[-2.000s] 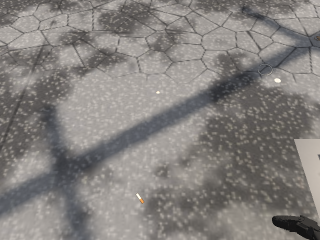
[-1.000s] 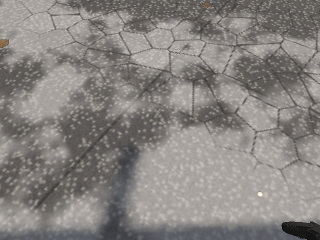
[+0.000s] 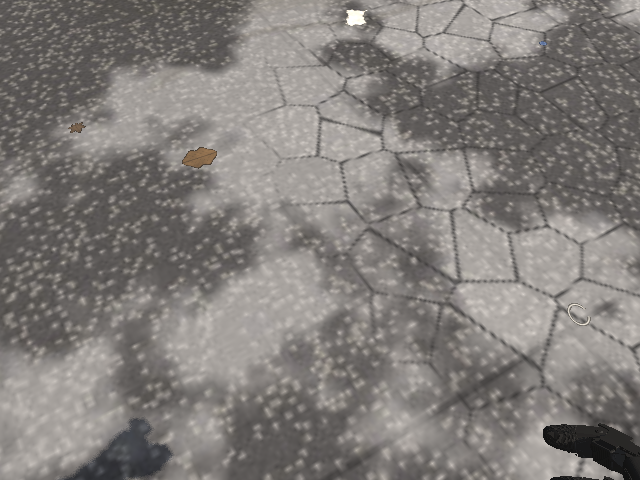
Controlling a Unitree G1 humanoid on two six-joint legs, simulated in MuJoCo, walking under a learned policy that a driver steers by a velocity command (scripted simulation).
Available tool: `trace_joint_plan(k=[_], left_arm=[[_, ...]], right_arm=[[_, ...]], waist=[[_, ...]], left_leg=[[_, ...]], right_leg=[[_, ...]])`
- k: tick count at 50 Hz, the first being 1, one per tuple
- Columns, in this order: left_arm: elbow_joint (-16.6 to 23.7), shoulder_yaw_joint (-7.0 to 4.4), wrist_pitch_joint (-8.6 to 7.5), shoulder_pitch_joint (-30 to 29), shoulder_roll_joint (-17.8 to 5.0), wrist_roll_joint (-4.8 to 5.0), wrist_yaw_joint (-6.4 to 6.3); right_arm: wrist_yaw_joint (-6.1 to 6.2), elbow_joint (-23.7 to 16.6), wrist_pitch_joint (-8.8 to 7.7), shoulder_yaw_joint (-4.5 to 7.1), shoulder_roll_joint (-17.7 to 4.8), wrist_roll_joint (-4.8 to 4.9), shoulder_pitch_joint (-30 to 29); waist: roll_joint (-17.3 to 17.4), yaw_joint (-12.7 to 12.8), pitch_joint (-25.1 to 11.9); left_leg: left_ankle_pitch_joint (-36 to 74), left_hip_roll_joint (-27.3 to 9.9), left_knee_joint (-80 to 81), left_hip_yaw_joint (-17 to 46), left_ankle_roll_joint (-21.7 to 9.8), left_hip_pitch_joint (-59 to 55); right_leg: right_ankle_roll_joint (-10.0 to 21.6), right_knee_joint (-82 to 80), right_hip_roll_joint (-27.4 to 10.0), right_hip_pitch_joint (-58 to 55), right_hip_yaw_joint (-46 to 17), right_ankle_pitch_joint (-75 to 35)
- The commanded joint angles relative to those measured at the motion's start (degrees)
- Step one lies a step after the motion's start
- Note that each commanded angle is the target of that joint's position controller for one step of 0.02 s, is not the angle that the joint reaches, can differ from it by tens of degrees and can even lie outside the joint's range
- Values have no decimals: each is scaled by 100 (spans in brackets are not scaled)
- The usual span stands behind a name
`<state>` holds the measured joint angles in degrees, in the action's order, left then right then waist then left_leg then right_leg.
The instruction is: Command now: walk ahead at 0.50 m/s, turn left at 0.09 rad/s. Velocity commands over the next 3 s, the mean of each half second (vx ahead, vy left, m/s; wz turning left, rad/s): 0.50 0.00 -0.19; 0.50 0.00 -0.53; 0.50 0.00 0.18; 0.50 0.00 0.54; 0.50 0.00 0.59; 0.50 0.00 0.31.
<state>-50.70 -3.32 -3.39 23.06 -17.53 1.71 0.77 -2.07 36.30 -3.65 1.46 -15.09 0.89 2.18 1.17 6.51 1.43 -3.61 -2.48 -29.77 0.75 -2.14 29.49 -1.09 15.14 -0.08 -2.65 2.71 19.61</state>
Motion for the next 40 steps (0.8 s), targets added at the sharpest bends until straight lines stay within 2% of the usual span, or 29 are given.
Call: trace_joint_plan(k=[1, 2, 3, 4, 5, 6, 7, 8, 10, 13, 16, 18, 21, 23, 24, 26, 27, 28, 29, 30, 31, 32, 33, 34, 35, 37, 40], left_arm=[[285, -163, 8, -241, -929, -1, -67], [470, -10, -19, -255, -591, -182, -83], [575, 160, -128, 335, -25, -157, -56], [525, 10, -212, -65, -665, -37, -28], [694, -57, -269, -527, -849, 65, 1], [706, -44, -280, -732, -775, 24, -21], [686, -59, -253, -778, -719, -52, -23], [642, -59, -189, -642, -635, -46, -3], [563, -30, -42, -511, -419, -20, -1], [697, -31, 56, -902, -342, -37, -29], [799, -11, 16, -1269, -272, -57, 37], [936, 36, -8, -1673, -184, -72, 100], [1198, 81, -16, -2171, -126, -69, 195], [1376, 75, -13, -2369, -160, -70, 269], [1453, 60, -11, -2392, -195, -70, 310], [1505, -33, 18, -2087, -370, -76, 346], [1415, -142, 41, -1543, -550, -71, 335], [1210, -320, 57, -642, -843, -53, 267], [1076, -492, 129, 188, -1371, -37, 131], [1231, -504, 103, -120, -1640, 16, 120], [1280, -367, 74, -14, -1157, -23, 128], [1276, -305, 30, -168, -925, -81, 108], [1300, -282, -9, -493, -850, -91, 110], [1369, -231, -28, -800, -656, -103, 90], [1466, -201, -28, -957, -607, -168, 64], [1505, -220, -36, -1013, -642, -142, 25], [1442, -289, -24, -838, -856, -100, -84]], right_arm=[[55, 0, -69, 434, -1004, -43, 1162], [133, 173, -27, 563, -1461, -105, 2211], [113, 255, 3, 604, -1806, -87, 2326], [92, 217, -14, 458, -1242, -30, 2253], [86, 203, -45, 382, -1074, -24, 1889], [74, 176, -65, 341, -961, -56, 1541], [60, 166, -83, 303, -797, -98, 1272], [61, 172, -118, 278, -702, -152, 1122], [67, 280, -217, 294, -669, -136, 1043], [128, 491, -298, 348, -787, -195, 1144], [180, 612, -297, 349, -848, -183, 1146], [214, 714, -286, 361, -930, -157, 1265], [241, 942, -200, 392, -1021, -100, 1607], [257, 1042, -97, 418, -1072, -55, 1715], [275, 1060, -40, 432, -1114, -38, 1703], [342, 1021, 62, 477, -1275, -30, 1597], [382, 994, 122, 491, -1326, -39, 1549], [423, 951, 155, 469, -1301, -30, 1480], [438, 811, 90, 356, -1043, -165, 1656], [305, 593, -100, 128, -344, -223, 2082], [181, 555, -334, 248, -938, -47, 1529], [130, 360, -445, 271, -1046, 144, 1015], [161, 323, -490, 239, -920, 81, 876], [210, 366, -465, 284, -967, -68, 848], [210, 377, -401, 304, -962, -123, 951], [216, 375, -280, 297, -840, -179, 1099], [240, 215, -197, 219, -630, -200, 621]], waist=[[-485, -1094, -718], [260, -1481, -1588], [1680, -1090, -2157], [970, -1305, -1792], [783, -1223, -1058], [409, -1061, -702], [317, -905, -436], [447, -726, -396], [417, -591, -303], [216, -636, 4], [177, -737, 114], [114, -904, 226], [14, -1103, 376], [38, -1122, 402], [89, -1072, 366], [329, -814, 2], [399, -500, -347], [269, -7, -814], [-562, 222, -1441], [-1761, -379, -2067], [-979, 44, -2250], [-690, 45, -1451], [-75, -239, -829], [-26, -430, -594], [-185, -603, -469], [-250, -749, -387], [-302, -643, -171]], left_leg=[[-68, 232, 299, -231, -364, -2270], [60, -936, 120, 1090, -763, -3944], [-1293, -1983, 836, 3631, -1582, -5234], [-1978, -1848, 1180, 3780, -1426, -4915], [-1682, -1661, 1284, 3011, -1249, -4283], [-1026, -1423, 1396, 2443, -1168, -3615], [-524, -1255, 1569, 1983, -1127, -3090], [-212, -1157, 1737, 1674, -1092, -2712], [145, -1098, 2040, 1177, -1122, -2291], [491, -1099, 2287, 565, -1095, -2164], [702, -933, 2364, -88, -888, -2215], [725, -934, 2429, -379, -799, -2276], [924, -1125, 2278, -589, -739, -2900], [1404, -1269, 1986, -678, -670, -3421], [1947, -1315, 1759, -744, -613, -3608], [3960, -1307, 954, -927, -464, -3792], [4724, -1234, 152, -1028, -373, -3720], [4555, -1019, -1067, -1172, -187, -3148], [2334, -698, -2903, -1200, 47, -1653], [-2729, 674, -4931, -441, 416, 783], [-2751, 368, -5205, 653, 252, 1382], [-2318, 129, -4971, 571, 123, 1608], [-1922, -115, -4362, 512, 105, 1473], [-1715, -290, -3831, 484, 153, 1140], [-1582, -354, -3660, 498, 212, 784], [-1470, -363, -3203, 405, 402, 546], [-637, -248, -2094, 249, 653, 515]], right_leg=[[697, 1452, -1062, 712, -316, -4036], [446, 3302, -743, 1885, -53, -2465], [170, 5022, 208, 3875, -224, 1178], [227, 5602, -86, 4501, -827, 1337], [305, 5607, -331, 4785, -733, 805], [285, 5383, -549, 4601, -623, 305], [236, 5104, -690, 4414, -630, -24], [198, 4990, -808, 4069, -689, -257], [97, 4829, -824, 3824, -704, -483], [-31, 4239, -745, 4194, -922, -1197], [-8, 3219, -613, 4099, -821, -2224], [44, 2655, -547, 3953, -571, -2635], [192, 2155, -493, 4155, -421, -2573], [327, 1981, -428, 4347, -281, -2114], [412, 1926, -356, 4304, -165, -1818], [624, 1972, -2, 3649, 210, -1192], [762, 1963, 231, 2933, 349, -1009], [983, 1627, 412, 1582, 276, -1305], [1383, 1586, -552, -230, -1258, -1536], [2599, 740, -1864, -1994, -4619, -520], [2418, 258, -1868, -2072, -4806, -78], [2153, 209, -1664, -1434, -3925, -330], [1977, 154, -1405, -504, -3277, -985], [1869, 96, -1213, 117, -2815, -1614], [1872, -23, -1081, 602, -2617, -2046], [1924, -194, -972, 1108, -2359, -2507], [1782, -280, -714, 1624, -1878, -2632]])
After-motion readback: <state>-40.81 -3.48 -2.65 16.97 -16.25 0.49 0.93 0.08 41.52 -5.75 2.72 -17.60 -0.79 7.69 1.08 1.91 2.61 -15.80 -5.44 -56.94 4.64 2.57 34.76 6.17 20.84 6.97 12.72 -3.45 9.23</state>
